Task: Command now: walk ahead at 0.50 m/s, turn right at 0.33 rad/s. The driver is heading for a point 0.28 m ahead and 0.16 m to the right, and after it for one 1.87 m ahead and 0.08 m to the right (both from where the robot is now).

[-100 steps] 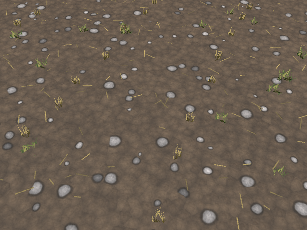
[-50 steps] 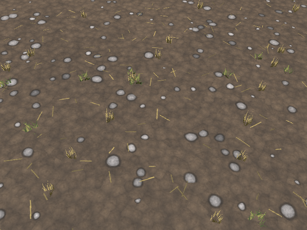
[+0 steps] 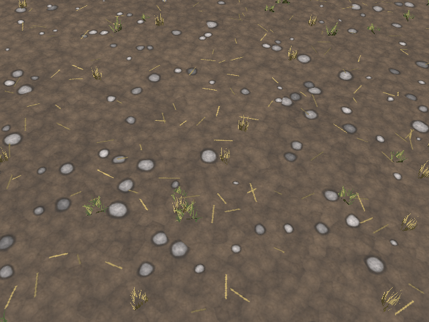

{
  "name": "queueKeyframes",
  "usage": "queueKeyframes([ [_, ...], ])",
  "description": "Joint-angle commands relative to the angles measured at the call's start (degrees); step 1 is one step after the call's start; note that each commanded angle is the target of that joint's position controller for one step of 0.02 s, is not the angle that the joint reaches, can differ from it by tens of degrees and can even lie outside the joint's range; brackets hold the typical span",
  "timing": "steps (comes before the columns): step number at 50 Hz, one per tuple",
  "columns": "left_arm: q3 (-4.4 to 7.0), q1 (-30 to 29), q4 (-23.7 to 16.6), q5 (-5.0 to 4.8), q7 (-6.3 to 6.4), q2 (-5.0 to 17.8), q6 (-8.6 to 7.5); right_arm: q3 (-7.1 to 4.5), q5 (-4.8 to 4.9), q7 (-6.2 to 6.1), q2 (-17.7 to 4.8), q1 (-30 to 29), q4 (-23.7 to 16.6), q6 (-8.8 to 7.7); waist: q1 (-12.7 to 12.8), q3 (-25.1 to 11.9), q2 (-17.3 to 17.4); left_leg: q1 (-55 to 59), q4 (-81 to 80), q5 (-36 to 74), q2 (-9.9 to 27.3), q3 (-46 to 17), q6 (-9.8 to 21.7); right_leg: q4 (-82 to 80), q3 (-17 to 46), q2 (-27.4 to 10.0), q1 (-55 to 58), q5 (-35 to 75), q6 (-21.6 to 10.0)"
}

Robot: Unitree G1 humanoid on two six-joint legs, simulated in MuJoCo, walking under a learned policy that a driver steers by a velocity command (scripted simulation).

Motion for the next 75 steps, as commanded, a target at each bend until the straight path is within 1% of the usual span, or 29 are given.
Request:
queueKeyframes([
  [1, 1.14, 2.55, -2.34, -0.05, 0.27, 2.16, 1.14, -1.14, -0.56, -0.35, -5.83, 0.04, -1.54, -1.27, 0.99, -1.82, 8.20, 5.81, -17.00, 3.06, 15.25, -11.85, 6.74, -0.70, 3.55, -4.60, -7.36, 5.93, -0.10],
  [9, 0.88, -9.43, -7.12, 1.13, -1.46, 0.90, 1.13, -1.68, -0.37, -2.68, -8.33, 3.98, -0.30, -0.81, -1.49, 2.39, 4.88, 10.55, -19.22, 12.09, 14.07, 1.55, 5.19, -21.76, -0.17, -2.77, -12.37, 24.41, 1.10],
  [13, 0.16, -15.32, -11.33, 1.95, -3.11, -0.09, 1.12, -2.07, 0.42, -3.75, -9.99, 6.17, 0.21, 1.40, -2.70, 3.76, 4.77, 16.30, -11.74, 31.90, 15.24, 6.26, 4.21, -29.51, -5.80, -0.17, -10.95, 21.79, 0.44],
  [17, 2.59, -3.95, -11.20, 1.50, -4.28, 5.75, 1.25, -3.09, 1.91, -4.71, -12.96, 2.88, -1.86, 3.55, 4.17, -4.28, 8.25, 19.93, 7.58, 52.33, 15.16, 6.61, 1.56, -32.82, -9.26, 6.22, 3.61, 12.88, -3.26],
  [18, 4.08, 2.90, -9.72, 1.54, -3.57, 8.87, 1.01, -2.98, 2.14, -4.57, -12.74, 1.59, -2.53, 3.64, 8.03, -7.71, 6.20, 16.34, 19.28, 45.42, 12.40, 7.38, -1.02, -39.81, -8.04, 7.53, 13.91, 20.75, -5.16],
  [19, 5.22, 5.25, -9.63, 2.01, -1.94, 14.12, 1.27, -1.80, -0.08, -4.03, -8.95, 4.24, -3.82, 2.96, 6.58, -12.95, -3.93, 2.04, 36.86, 12.39, 7.93, 7.05, -4.69, -37.43, 5.35, -2.13, 29.64, 44.17, -8.77],
  [20, 4.85, 0.24, -12.63, 3.35, -1.41, 17.02, 1.33, -0.17, -1.42, -3.00, -3.67, 11.32, -5.48, 1.76, -0.75, -20.90, -12.78, -18.19, 59.13, -32.19, -3.78, -1.20, -8.54, -36.79, 33.17, -17.63, 46.12, 65.59, -22.94],
  [21, 4.15, 2.17, -13.86, 3.03, -1.87, 14.47, 1.71, -0.72, 0.54, -1.97, -7.84, 9.20, -5.49, 0.50, 3.78, -29.22, -4.98, -19.59, 62.49, -30.54, -1.55, -12.33, -7.30, -40.67, 32.51, -18.44, 46.13, 58.34, -24.41],
  [22, 3.53, -1.08, -14.82, 2.51, -1.79, 11.55, 1.73, -1.06, 2.39, -1.84, -9.10, 3.26, -7.34, 0.26, 4.05, -22.34, -2.04, -22.91, 60.24, -25.59, 0.69, -11.71, -5.94, -42.18, 25.39, -15.08, 40.11, 48.54, -21.35],
  [23, 3.05, -4.58, -15.03, 1.31, -1.68, 9.39, 1.72, -1.32, 1.89, -2.59, -9.19, 1.02, -7.12, 0.78, 2.34, -14.00, 3.11, -23.44, 54.08, -20.82, 3.28, -10.76, -5.82, -44.32, 19.29, -11.37, 30.35, 41.60, -17.41],
  [25, 2.34, -7.69, -15.89, 1.69, -0.98, 7.18, 2.19, -2.19, 0.45, -3.72, -10.38, 0.54, -7.13, 2.94, -0.40, -8.82, 2.49, -17.02, 47.02, -17.06, 5.16, -10.71, -5.84, -47.36, 15.41, -7.89, 16.25, 33.82, -14.76],
  [28, 3.03, -7.62, -16.55, 2.69, -0.43, 9.52, 2.35, -1.83, -0.05, -4.32, -7.87, 1.82, -7.90, 4.22, -1.80, -9.21, -0.70, -13.66, 38.99, -14.26, 3.55, -9.76, -6.89, -47.94, 13.16, -5.44, 10.93, 36.83, -14.36],
  [33, 3.23, -7.75, -18.06, 1.65, 1.22, 10.40, 4.20, -1.62, 0.06, -4.61, -8.05, -2.50, -9.70, 4.96, -0.20, -10.70, -3.12, -14.51, 27.94, -7.02, 2.17, -11.24, -8.54, -47.61, 15.79, -3.50, 11.57, 19.45, -11.31],
  [39, 0.01, -7.49, -16.82, 3.79, 0.92, 4.22, 4.52, -0.61, 0.40, -2.94, -6.69, -1.53, -8.95, 4.03, 0.53, -9.95, -5.47, -3.25, 14.44, -5.04, 3.81, -8.94, -7.06, -44.29, 13.56, -4.26, 10.03, 15.79, -9.37],
  [41, -1.28, -4.98, -14.90, 3.75, 0.25, 1.90, 3.93, -0.16, -0.32, -1.91, -5.93, -0.17, -8.25, 3.36, -0.67, -8.51, -3.37, 5.01, 0.24, 5.51, 3.23, -8.29, -4.64, -41.39, 10.97, -1.87, 8.89, 13.34, -5.29],
  [43, -0.74, 1.98, -14.05, 4.56, 0.14, 3.25, 2.92, -1.11, -1.33, -2.10, -13.28, -4.74, -10.42, 3.36, 6.74, -6.77, 10.62, 4.82, -0.32, 21.98, 13.02, -19.99, 2.09, -34.02, 3.45, 6.71, 8.05, -0.49, 0.37],
  [44, -0.50, -1.04, -14.64, 4.57, 0.42, 4.52, 2.83, -0.92, -1.00, -1.94, -11.12, -6.24, -10.33, 3.63, 5.80, -6.05, 14.40, -1.33, -2.61, 11.45, 13.53, -22.84, 4.86, -35.44, 1.85, 5.88, 12.42, 1.72, 1.91],
  [46, 0.50, -6.58, -15.34, 3.56, 1.19, 6.95, 3.60, -1.25, 0.00, -1.58, -11.28, -5.13, -10.53, 3.68, 2.75, -4.38, 11.85, -4.05, -2.90, 3.77, 9.75, -21.37, 2.44, -34.52, 0.83, 5.69, 14.83, 5.55, 1.37],
  [50, 1.10, -5.80, -15.79, 2.99, 1.53, 5.47, 4.57, -2.00, 1.15, -2.21, -11.82, -2.54, -11.53, 3.90, 1.66, -4.44, 10.43, -3.69, 0.42, 6.01, 7.97, -22.59, 2.70, -34.15, -0.01, 5.24, 14.40, 6.80, 0.17],
  [54, 2.23, -3.75, -15.78, 2.93, 1.74, 6.14, 4.46, -1.92, 1.57, -2.73, -9.68, -2.75, -14.24, 5.12, 0.88, -5.92, 1.05, -8.97, 10.27, 3.39, 2.10, -17.44, 0.16, -39.99, 5.58, -0.97, 18.00, 11.49, -3.37],
  [56, 2.63, -3.33, -16.18, 3.27, 2.05, 7.89, 4.32, -1.64, 1.14, -2.14, -8.26, -1.93, -15.35, 5.58, 0.48, -6.29, -8.68, -15.95, 22.53, -13.16, -1.27, -10.29, -2.71, -44.90, 17.51, -14.19, 21.90, 24.00, -10.98],
  [58, 2.18, -3.87, -17.56, 3.41, 2.62, 7.51, 3.37, -2.77, 1.21, -1.64, -10.46, -3.41, -16.12, 6.17, 1.46, -6.05, -4.58, -20.96, 40.73, -26.49, 1.31, -10.70, -4.31, -45.32, 20.36, -20.39, 22.68, 36.13, -15.94],
  [62, 3.08, -8.03, -17.40, 2.29, 2.68, 10.26, 3.93, -1.33, 1.84, -1.01, -6.83, -4.02, -16.88, 7.16, 0.88, -4.62, -4.36, -15.44, 29.35, -16.45, 3.64, -6.66, -5.56, -44.49, 4.65, -12.30, 19.82, 34.85, -9.16],
  [67, 3.16, -6.11, -16.17, 0.49, 2.07, 10.29, 4.67, -2.61, 1.78, 0.44, -8.98, 0.94, -16.92, 7.71, -0.83, -7.86, -5.61, 2.40, 5.30, -1.48, -1.60, -0.31, -2.51, -36.38, -3.37, -10.36, 17.10, 25.29, -3.99],
  [68, 2.71, -2.59, -14.82, 1.11, 1.59, 8.27, 4.34, -3.58, 1.45, -0.18, -11.46, 2.75, -16.94, 7.73, -0.80, -7.87, 0.69, 10.00, 0.32, 8.18, 0.30, -5.85, -0.19, -27.99, -7.60, -7.60, 10.73, 16.00, 0.30],
  [69, 1.38, -2.67, -17.14, 4.49, 1.14, 4.37, 4.18, -5.25, 0.71, -1.26, -19.76, 4.13, -18.82, 7.60, 0.71, -7.77, 19.57, 19.48, -0.67, 33.83, 17.83, -30.74, 7.59, -8.25, -11.27, -0.19, -7.45, -16.85, 6.59],
  [70, 1.67, -8.34, -19.35, 3.88, 1.36, 6.33, 3.65, -4.49, -1.27, -0.43, -19.31, 5.49, -20.15, 6.42, -3.48, -12.68, 16.44, 16.66, -2.39, 37.72, 24.26, -39.53, 18.20, 2.03, -0.82, 4.23, -12.28, -23.26, 7.35],
  [71, 2.18, -10.44, -19.71, 2.28, 1.65, 8.05, 3.80, -4.14, -1.54, 0.02, -17.87, 4.24, -20.13, 5.31, -3.45, -10.77, 10.89, 15.10, -3.21, 32.02, 21.38, -35.65, 17.68, 5.83, 1.66, 3.30, -13.59, -19.32, 6.87],
  [75, 2.84, -7.77, -17.65, 2.76, 2.83, 8.67, 4.63, -2.85, 0.94, -1.59, -13.75, -2.54, -20.97, 5.56, 1.20, -7.25, 8.42, 7.03, -3.92, 19.50, 12.33, -26.27, 9.94, 1.26, 2.28, 2.43, -8.97, -4.72, 6.80],
])
Next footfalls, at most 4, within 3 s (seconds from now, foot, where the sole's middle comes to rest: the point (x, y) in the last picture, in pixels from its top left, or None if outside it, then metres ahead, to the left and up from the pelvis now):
0.38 right None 0.35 -0.15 -0.78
0.82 left None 0.45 0.07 -0.78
1.36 left None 0.43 0.11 -0.78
1.88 right None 0.44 -0.11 -0.78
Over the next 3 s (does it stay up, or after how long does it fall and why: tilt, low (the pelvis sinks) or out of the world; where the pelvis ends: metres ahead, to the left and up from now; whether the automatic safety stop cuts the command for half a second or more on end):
stays up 0.37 0.04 -0.01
